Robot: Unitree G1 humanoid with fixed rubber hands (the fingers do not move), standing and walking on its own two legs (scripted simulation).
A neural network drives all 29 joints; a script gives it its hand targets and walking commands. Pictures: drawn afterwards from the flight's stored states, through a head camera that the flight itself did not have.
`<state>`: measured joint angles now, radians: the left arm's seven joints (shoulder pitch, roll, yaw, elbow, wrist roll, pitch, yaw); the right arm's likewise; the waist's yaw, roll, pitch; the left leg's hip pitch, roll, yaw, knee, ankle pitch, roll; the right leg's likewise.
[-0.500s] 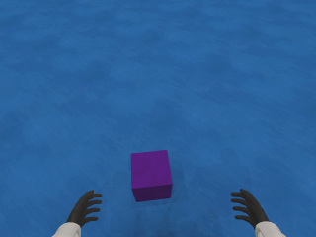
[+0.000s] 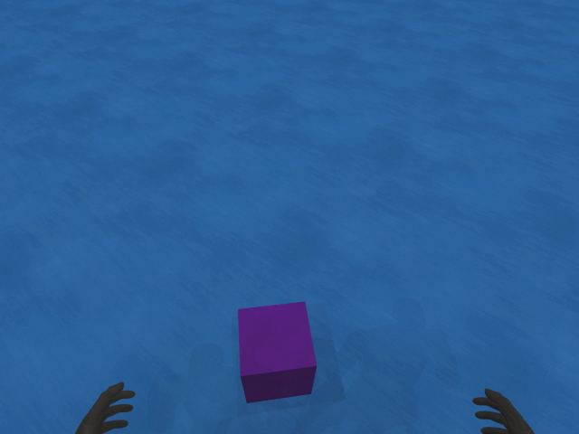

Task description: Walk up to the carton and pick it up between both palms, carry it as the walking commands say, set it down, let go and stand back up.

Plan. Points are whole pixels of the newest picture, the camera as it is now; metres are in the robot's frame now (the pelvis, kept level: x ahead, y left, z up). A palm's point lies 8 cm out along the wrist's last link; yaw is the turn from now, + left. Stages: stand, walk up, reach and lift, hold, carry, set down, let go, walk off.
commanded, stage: stand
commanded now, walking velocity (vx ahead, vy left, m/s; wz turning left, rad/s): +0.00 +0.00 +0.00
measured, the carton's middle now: (275, 352) +0.48 +0.05 -0.65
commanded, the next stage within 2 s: none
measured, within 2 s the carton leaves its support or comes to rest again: neither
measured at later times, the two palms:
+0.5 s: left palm out of the picture +0.10 +0.30 -0.09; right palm out of the picture +0.08 -0.30 -0.08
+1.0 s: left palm out of the picture +0.06 +0.30 -0.10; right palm out of the picture +0.05 -0.31 -0.09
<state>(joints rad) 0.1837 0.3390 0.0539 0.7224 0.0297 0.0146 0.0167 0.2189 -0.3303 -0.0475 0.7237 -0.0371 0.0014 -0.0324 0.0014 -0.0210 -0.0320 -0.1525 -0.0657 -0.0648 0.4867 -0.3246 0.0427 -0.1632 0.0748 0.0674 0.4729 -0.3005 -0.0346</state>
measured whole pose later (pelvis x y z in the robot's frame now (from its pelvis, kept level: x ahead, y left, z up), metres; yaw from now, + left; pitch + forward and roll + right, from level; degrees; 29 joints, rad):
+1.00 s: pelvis -0.03 -0.01 +0.01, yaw -1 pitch -2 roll +0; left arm 0.14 0.38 0.00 1.02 0.01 -0.02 0.01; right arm 0.16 -0.37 -0.01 1.01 -0.02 -0.02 -0.02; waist 0.00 -0.01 0.00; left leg -0.09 -0.05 -0.06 0.33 -0.20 0.03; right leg -0.11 0.08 0.08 0.33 -0.18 -0.04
